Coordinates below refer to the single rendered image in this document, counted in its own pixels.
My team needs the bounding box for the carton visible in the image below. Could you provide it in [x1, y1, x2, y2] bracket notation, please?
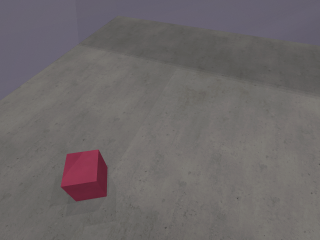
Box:
[60, 149, 108, 202]

